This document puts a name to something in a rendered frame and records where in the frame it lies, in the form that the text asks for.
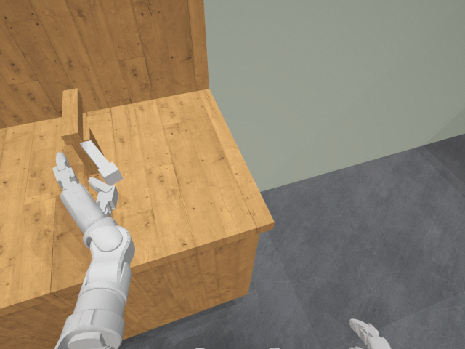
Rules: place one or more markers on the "right robot hand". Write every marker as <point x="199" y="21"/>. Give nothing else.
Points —
<point x="369" y="335"/>

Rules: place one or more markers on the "counter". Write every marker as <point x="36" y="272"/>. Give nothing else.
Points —
<point x="131" y="76"/>

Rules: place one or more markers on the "left robot hand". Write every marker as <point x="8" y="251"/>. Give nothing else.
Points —
<point x="84" y="210"/>

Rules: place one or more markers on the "robot left forearm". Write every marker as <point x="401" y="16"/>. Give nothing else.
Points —
<point x="97" y="320"/>

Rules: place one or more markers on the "tap lever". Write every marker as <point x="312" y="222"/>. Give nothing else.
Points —
<point x="109" y="172"/>

